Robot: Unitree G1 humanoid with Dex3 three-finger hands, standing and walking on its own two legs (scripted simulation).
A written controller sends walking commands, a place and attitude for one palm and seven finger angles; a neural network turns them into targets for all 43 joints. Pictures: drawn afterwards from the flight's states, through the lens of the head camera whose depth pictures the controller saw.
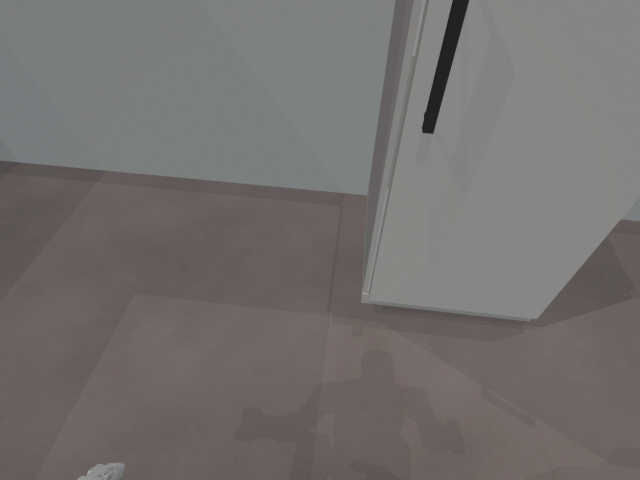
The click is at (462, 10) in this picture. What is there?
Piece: fridge door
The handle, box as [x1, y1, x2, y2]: [422, 0, 468, 133]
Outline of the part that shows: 468,0 453,0 432,88 427,108 424,114 424,121 422,126 423,132 432,133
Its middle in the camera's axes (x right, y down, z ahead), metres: +0.22 -0.34 +0.70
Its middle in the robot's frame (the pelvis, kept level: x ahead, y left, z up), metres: +0.78 -0.18 +0.19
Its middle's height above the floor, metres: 0.96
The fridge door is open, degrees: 0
